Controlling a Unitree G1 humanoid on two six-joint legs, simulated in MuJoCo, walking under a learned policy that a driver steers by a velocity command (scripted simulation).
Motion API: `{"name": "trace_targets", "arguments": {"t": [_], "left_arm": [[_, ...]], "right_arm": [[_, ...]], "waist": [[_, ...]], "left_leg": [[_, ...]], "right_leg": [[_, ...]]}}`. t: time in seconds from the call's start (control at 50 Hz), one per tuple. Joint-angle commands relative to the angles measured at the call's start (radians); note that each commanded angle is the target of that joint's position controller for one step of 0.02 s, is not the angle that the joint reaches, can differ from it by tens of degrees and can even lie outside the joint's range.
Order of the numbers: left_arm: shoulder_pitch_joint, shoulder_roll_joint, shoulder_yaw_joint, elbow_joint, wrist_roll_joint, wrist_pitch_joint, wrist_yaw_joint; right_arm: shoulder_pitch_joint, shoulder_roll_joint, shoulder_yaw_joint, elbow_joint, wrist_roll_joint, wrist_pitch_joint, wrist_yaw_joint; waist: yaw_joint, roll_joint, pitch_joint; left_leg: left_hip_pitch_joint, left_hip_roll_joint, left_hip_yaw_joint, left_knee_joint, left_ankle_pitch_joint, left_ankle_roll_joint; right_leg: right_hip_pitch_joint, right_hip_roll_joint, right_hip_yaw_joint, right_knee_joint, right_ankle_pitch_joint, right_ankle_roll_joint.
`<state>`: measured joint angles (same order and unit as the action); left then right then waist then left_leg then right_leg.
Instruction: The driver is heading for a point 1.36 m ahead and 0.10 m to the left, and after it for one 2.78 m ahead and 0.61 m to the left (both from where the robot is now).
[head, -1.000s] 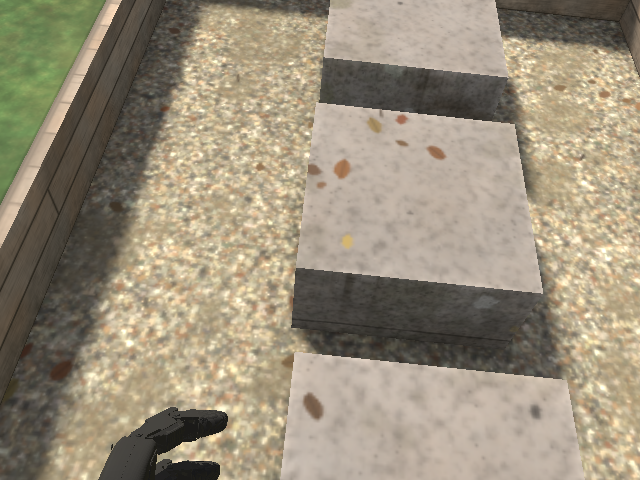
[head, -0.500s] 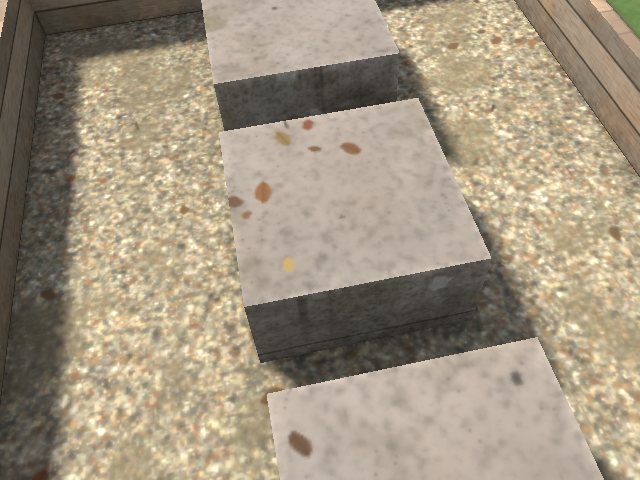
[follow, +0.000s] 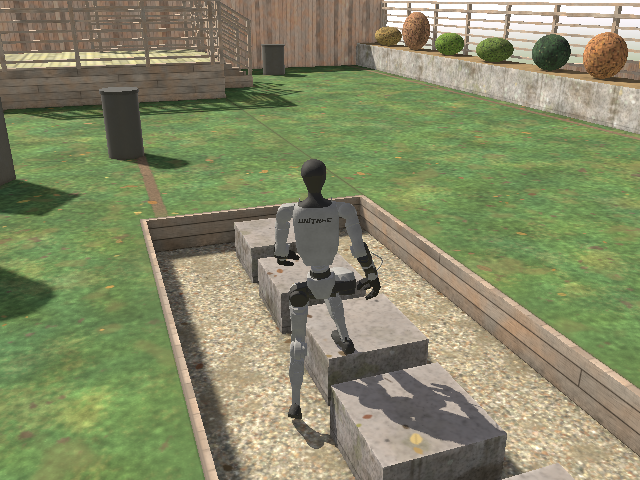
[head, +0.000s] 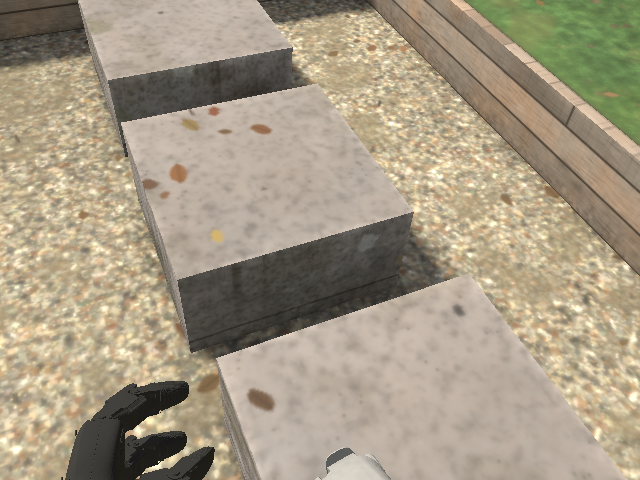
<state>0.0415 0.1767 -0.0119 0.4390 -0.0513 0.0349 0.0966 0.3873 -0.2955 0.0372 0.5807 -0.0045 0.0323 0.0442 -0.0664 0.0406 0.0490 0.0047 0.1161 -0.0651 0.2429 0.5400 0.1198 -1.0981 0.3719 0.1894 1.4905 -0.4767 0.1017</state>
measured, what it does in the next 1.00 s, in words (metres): walks ahead: left foot 0.30 m lower, then right foot 0.30 m higher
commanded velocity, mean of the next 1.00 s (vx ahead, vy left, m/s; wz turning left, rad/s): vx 0.45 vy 0.00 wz -0.04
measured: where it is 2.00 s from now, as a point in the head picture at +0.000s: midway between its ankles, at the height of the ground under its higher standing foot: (341, 275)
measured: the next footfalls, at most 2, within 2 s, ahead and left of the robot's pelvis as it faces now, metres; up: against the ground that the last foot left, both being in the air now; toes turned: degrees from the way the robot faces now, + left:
left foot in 0.02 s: -0.11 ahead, +0.14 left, -0.30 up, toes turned +2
right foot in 0.52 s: +0.24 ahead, -0.13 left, +0.00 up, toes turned -6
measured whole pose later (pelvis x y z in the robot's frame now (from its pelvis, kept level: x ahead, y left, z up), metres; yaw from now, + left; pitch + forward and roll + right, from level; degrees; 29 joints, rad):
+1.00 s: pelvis +0.35 -0.05 +0.19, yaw -4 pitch +1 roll +2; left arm 0.48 0.16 -0.01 0.86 -0.01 -0.18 -0.05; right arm -0.07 -0.16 0.06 0.56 0.02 -0.12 0.09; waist 0.09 0.00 -0.01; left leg -0.74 -0.01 0.18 0.78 0.01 0.09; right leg 0.08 0.01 -0.03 0.27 -0.36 -0.06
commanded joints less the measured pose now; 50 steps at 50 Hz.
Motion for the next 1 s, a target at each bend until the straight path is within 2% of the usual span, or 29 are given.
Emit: {"name": "trace_targets", "arguments": {"t": [0.02, 0.04, 0.06, 0.1, 0.12, 0.14, 0.16, 0.2, 0.24, 0.3, 0.38, 0.46, 0.48, 0.52, 0.54, 0.56, 0.58, 0.6, 0.64, 0.66, 0.68, 0.72, 0.76, 0.78, 0.84, 0.86, 0.88, 0.94, 1.0], "left_arm": [[0.307, -0.03, 0.034, 0.051, -0.027, -0.018, -0.009], [0.233, -0.043, 0.0, 0.001, -0.033, -0.001, -0.01], [0.168, -0.022, -0.019, -0.015, 0.019, -0.025, -0.025], [0.054, -0.008, 0.0, 0.062, 0.036, -0.044, -0.039], [-0.124, -0.045, -0.023, -0.11, -0.038, -0.037, -0.025], [-0.322, 0.015, -0.013, -0.136, -0.051, -0.033, -0.01], [-0.285, 0.015, 0.005, -0.065, -0.042, -0.017, -0.025], [-0.124, -0.02, -0.001, 0.007, 0.011, -0.005, -0.019], [-0.034, -0.082, -0.013, 0.043, 0.029, -0.029, -0.013], [0.046, -0.15, -0.039, 0.09, 0.006, -0.041, -0.006], [-0.119, -0.172, -0.088, -0.02, 0.044, -0.072, -0.044], [-0.184, -0.159, -0.122, -0.104, 0.05, -0.118, -0.094], [-0.196, -0.173, -0.131, -0.133, 0.06, -0.121, -0.095], [0.002, -0.036, -0.042, -0.059, 0.055, -0.121, -0.107], [0.223, 0.097, 0.012, -0.001, 0.05, -0.118, -0.11], [0.469, 0.209, 0.049, 0.101, 0.084, -0.112, -0.107], [0.561, 0.265, 0.058, 0.208, 0.046, -0.102, -0.092], [0.468, 0.212, 0.045, 0.233, 0.027, -0.114, -0.084], [0.294, 0.048, 0.013, 0.32, 0.035, -0.13, -0.121], [0.235, -0.072, -0.01, 0.356, 0.046, -0.134, -0.129], [0.089, 0.008, 0.03, 0.184, -0.036, -0.22, -0.194], [-0.036, -0.023, 0.029, 0.183, -0.066, -0.249, -0.249], [0.072, -0.03, 0.023, 0.204, -0.016, -0.262, -0.242], [0.371, -0.171, -0.017, 0.419, 0.079, -0.197, -0.151], [0.479, -0.015, -0.001, 0.438, 0.079, -0.155, -0.077], [0.288, 0.193, 0.053, 0.294, 0.067, -0.23, -0.161], [0.267, 0.158, 0.062, 0.299, 0.055, -0.253, -0.178], [0.384, 0.052, 0.025, 0.365, 0.056, -0.252, -0.182], [0.397, 0.212, 0.05, 0.38, 0.022, -0.18, -0.089]], "right_arm": [[-0.263, -0.005, 0.039, -0.015, -0.047, 0.001, 0.035], [-0.203, -0.067, 0.018, -0.013, -0.035, 0.024, 0.05], [-0.053, -0.114, -0.022, 0.037, 0.03, 0.023, 0.025], [0.211, -0.069, -0.064, 0.109, -0.025, 0.015, -0.022], [0.168, -0.357, -0.147, 0.094, 0.028, -0.047, -0.079], [0.218, -0.179, -0.101, 0.135, 0.015, -0.076, -0.124], [0.169, -0.027, -0.044, 0.181, -0.022, -0.074, -0.128], [0.071, -0.041, -0.048, 0.144, -0.007, -0.069, -0.109], [0.091, 0.007, -0.037, 0.2, 0.006, -0.076, -0.089], [0.278, 0.053, -0.036, 0.324, 0.017, -0.066, -0.087], [0.243, 0.057, -0.039, 0.357, 0.028, -0.053, -0.107], [0.26, 0.016, -0.06, 0.36, 0.059, -0.016, -0.119], [0.258, -0.052, -0.074, 0.365, 0.109, -0.002, -0.126], [0.332, -0.078, -0.066, 0.4, 0.005, -0.032, -0.099], [0.209, -0.122, -0.072, 0.37, 0.012, -0.055, -0.087], [0.18, -0.18, -0.094, 0.35, 0.043, -0.083, -0.073], [0.053, -0.103, -0.096, 0.339, 0.064, -0.096, -0.042], [0.006, -0.021, -0.099, 0.294, 0.055, -0.105, -0.014], [-0.252, 0.064, -0.078, 0.118, 0.031, -0.087, -0.023], [-0.235, 0.081, -0.073, 0.098, 0.04, -0.073, -0.041], [0.085, 0.111, -0.049, 0.251, -0.118, -0.095, -0.055], [0.036, 0.108, -0.023, 0.211, -0.02, -0.126, -0.098], [-0.198, 0.062, -0.011, 0.129, 0.05, -0.154, -0.058], [-0.376, 0.078, -0.025, 0.022, 0.064, -0.132, -0.035], [-0.363, 0.063, -0.025, 0.006, 0.035, -0.116, 0.004], [-0.401, 0.034, -0.003, -0.026, 0.03, -0.171, 0.043], [-0.502, 0.047, 0.004, -0.033, 0.064, -0.185, 0.059], [-0.449, 0.107, 0.014, -0.052, 0.042, -0.163, 0.057], [-0.325, -0.04, -0.08, -0.028, 0.023, -0.133, 0.022]], "waist": [[0.231, 0.222, -0.095], [0.277, 0.285, 0.145], [0.248, 0.338, 0.215], [0.012, -0.025, 0.126], [0.016, 0.399, 0.228], [-0.074, 0.203, 0.337], [-0.019, 0.099, 0.441], [0.03, -0.041, 0.455], [0.043, 0.068, 0.447], [0.036, 0.041, 0.338], [0.046, 0.013, 0.23], [0.051, -0.004, 0.098], [0.098, 0.065, 0.022], [0.189, 0.228, -0.301], [0.346, 0.103, -0.393], [0.425, -0.154, -0.573], [0.387, -0.425, -0.521], [0.291, -0.314, -0.4], [0.172, -0.027, -0.002], [0.106, 0.026, 0.022], [-0.056, -0.101, -0.029], [-0.095, -0.012, 0.084], [0.006, -0.052, 0.063], [0.109, 0.019, 0.115], [0.102, -0.068, 0.059], [0.039, -0.065, -0.086], [0.12, -0.089, -0.104], [0.099, -0.216, -0.061], [-0.004, -0.154, -0.096]], "left_leg": [[-0.077, 0.073, 0.098, 0.02, 0.175, -0.066], [-0.378, 0.145, 0.086, 0.128, 0.012, -0.007], [-0.238, 0.19, 0.015, 0.16, -0.009, 0.039], [0.176, 0.097, -0.013, 0.197, -0.612, 0.063], [0.192, 0.553, -0.553, -0.046, -0.888, 0.208], [0.185, 0.564, -0.721, -0.137, -1.264, 0.208], [0.097, 0.448, -0.586, -0.142, -1.387, 0.166], [-0.241, 0.245, -0.342, -0.131, -1.365, 0.124], [-0.459, 0.162, -0.209, -0.147, -1.236, 0.129], [-0.042, 0.209, -0.252, -0.041, -1.092, 0.143], [-0.052, 0.17, -0.169, -0.098, -1.045, 0.098], [-0.21, 0.159, -0.077, -0.254, -0.573, 0.101], [-0.189, 0.176, -0.01, -0.224, -0.063, 0.054], [-0.126, 0.177, 0.077, 0.042, 1.261, 0.122], [-0.235, 0.119, 0.098, 0.32, 1.472, 0.06], [-0.321, 0.006, -0.028, 0.638, 0.98, 0.047], [-0.42, -0.189, -0.11, 0.95, -0.573, 0.007], [-0.523, -0.251, -0.25, 1.321, -0.738, 0.01], [-0.689, -0.201, -0.201, 1.471, -0.752, 0.082], [-0.699, -0.163, -0.176, 1.468, -0.745, 0.103], [-0.643, -0.109, 0.018, 1.814, -1.119, 0.012], [-0.69, -0.015, 0.079, 1.741, -1.228, -0.069], [-0.785, -0.021, 0.166, 1.526, -1.111, -0.101], [-0.929, -0.028, -0.068, 1.328, -0.802, -0.021], [-1.019, -0.139, 0.111, 1.003, -0.573, -0.026], [-0.858, -0.138, 0.366, 0.977, -0.696, -0.096], [-0.769, -0.146, 0.412, 0.993, -0.752, -0.109], [-0.447, -0.13, 0.306, 0.619, -0.634, -0.042], [-0.343, -0.195, 0.159, 0.309, -0.368, -0.013]], "right_leg": [[-0.05, 0.057, -0.2, 1.179, -0.316, 0.066], [-0.119, -0.048, -0.174, 1.291, -0.289, 0.07], [-0.323, -0.15, -0.12, 1.167, -0.27, 0.04], [-0.613, -0.174, -0.144, 1.293, -0.088, -0.035], [-0.785, -0.417, 0.063, 1.112, -0.048, 0.009], [-0.953, -0.442, 0.177, 1.101, -0.026, 0.022], [-0.955, -0.358, 0.113, 1.191, -0.018, 0.019], [-0.634, -0.334, -0.065, 1.008, 0.089, 0.055], [-0.419, -0.351, -0.11, 0.953, 0.165, 0.049], [-0.734, -0.369, -0.049, 1.16, 0.029, -0.029], [-0.702, -0.474, -0.242, 0.896, 0.029, -0.045], [-0.161, -0.526, -0.316, 0.432, 0.056, -0.111], [0.06, -0.479, -0.292, 0.249, -0.261, -0.174], [0.604, -0.262, -0.415, 0.257, -0.361, -0.264], [0.787, -0.377, -0.096, 0.03, -0.211, -0.347], [1.08, -0.442, 0.304, -0.386, -0.456, -0.401], [1.101, -0.525, 0.655, -0.955, -0.552, -0.408], [0.913, -0.585, 0.953, -1.145, -0.674, -0.4], [0.529, -0.607, 0.694, -1.037, -0.425, -0.329], [0.436, -0.574, 0.46, -0.871, -0.317, -0.302], [0.374, -0.615, 0.455, -0.891, -0.435, -0.293], [0.265, -0.544, 0.149, -0.939, -0.193, -0.246], [0.483, -0.47, -0.045, -1.029, -0.021, -0.27], [0.591, -0.493, 0.029, -1.086, 0.06, -0.3], [0.902, -0.461, -0.073, -1.255, 0.276, -0.346], [0.899, -0.395, -0.15, -1.293, 0.21, -0.246], [0.871, -0.375, -0.189, -1.319, 0.238, -0.28], [0.769, -0.416, -0.204, -1.309, 0.464, -0.277], [1.084, -0.533, -0.097, -1.287, 0.99, -0.316]]}}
